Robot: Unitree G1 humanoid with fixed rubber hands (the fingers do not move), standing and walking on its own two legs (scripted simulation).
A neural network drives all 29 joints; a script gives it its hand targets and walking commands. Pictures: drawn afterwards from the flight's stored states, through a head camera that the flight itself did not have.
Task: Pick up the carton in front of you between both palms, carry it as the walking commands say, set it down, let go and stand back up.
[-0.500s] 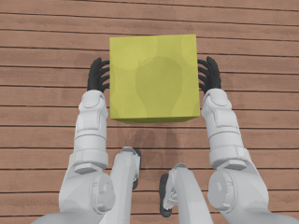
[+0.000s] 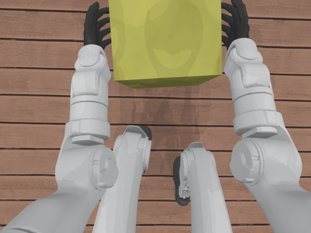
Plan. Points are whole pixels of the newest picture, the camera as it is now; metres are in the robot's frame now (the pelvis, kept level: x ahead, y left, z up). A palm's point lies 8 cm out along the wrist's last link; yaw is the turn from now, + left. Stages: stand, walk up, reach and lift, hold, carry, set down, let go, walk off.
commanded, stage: set down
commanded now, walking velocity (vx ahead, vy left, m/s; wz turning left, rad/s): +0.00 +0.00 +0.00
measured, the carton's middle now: (164, 44) +0.53 +0.09 -0.20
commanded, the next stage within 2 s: none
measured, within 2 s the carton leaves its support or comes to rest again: rests again in 0.88 s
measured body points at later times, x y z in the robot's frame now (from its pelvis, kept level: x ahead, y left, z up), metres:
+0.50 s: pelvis -0.01 +0.00 -0.08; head +0.38 +0.05 +0.14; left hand +0.53 +0.25 -0.26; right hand +0.59 -0.05 -0.26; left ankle +0.14 +0.10 -0.45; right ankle +0.05 -0.10 -0.45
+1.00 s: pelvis -0.03 -0.02 -0.10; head +0.36 +0.02 +0.11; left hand +0.52 +0.25 -0.28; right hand +0.58 -0.05 -0.28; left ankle +0.14 +0.10 -0.45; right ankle +0.05 -0.10 -0.45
